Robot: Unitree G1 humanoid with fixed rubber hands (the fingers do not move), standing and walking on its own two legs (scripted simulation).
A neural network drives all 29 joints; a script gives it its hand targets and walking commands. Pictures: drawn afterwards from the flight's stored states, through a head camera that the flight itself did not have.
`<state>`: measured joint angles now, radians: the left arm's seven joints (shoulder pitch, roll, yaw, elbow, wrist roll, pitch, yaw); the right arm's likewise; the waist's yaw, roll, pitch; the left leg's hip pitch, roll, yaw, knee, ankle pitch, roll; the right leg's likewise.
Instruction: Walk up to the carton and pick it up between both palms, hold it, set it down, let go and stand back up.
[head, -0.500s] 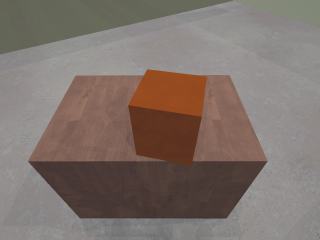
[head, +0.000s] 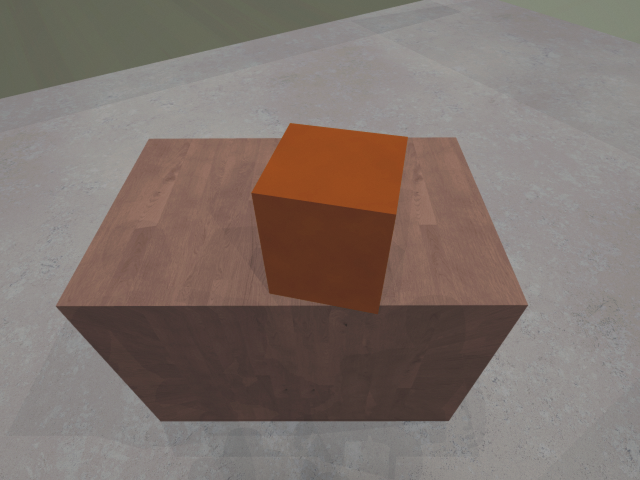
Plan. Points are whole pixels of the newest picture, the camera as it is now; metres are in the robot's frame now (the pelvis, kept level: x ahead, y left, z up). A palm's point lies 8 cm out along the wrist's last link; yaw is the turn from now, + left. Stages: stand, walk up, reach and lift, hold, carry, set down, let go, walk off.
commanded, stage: stand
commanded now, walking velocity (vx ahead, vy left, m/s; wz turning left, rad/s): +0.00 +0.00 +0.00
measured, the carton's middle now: (334, 219) +0.55 +0.00 -0.01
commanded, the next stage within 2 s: none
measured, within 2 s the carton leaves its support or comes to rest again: neither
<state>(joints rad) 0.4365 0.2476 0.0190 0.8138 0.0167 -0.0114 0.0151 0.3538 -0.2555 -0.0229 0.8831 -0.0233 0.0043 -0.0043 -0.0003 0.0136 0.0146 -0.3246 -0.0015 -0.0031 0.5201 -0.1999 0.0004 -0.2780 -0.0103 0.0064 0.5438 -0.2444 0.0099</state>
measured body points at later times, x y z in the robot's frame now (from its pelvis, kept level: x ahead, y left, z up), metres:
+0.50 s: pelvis +0.02 -0.01 +0.00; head +0.02 -0.01 +0.45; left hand +0.05 +0.25 -0.13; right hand +0.04 -0.27 -0.14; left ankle +0.09 +0.12 -0.73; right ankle +0.05 -0.13 -0.73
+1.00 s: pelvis +0.08 -0.01 +0.01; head +0.08 -0.01 +0.45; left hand +0.12 +0.25 -0.13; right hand +0.12 -0.26 -0.14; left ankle +0.09 +0.12 -0.73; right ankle +0.05 -0.13 -0.73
